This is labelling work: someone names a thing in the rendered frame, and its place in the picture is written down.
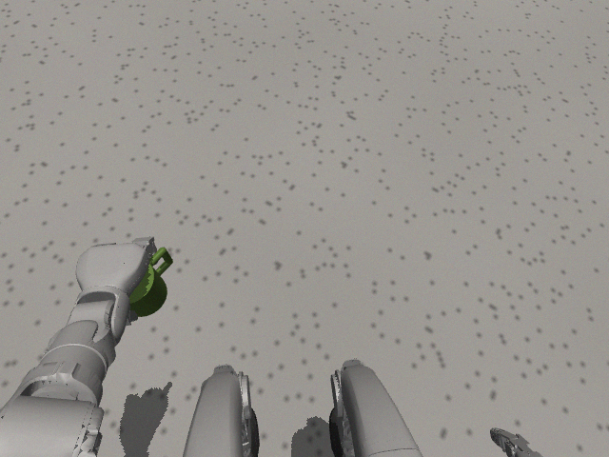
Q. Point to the mug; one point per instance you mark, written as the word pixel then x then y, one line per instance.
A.
pixel 151 293

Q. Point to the left robot arm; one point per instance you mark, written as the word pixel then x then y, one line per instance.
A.
pixel 55 411

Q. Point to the left robot hand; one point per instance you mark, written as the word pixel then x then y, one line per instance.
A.
pixel 121 266

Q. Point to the right robot hand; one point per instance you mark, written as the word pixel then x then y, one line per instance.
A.
pixel 513 445

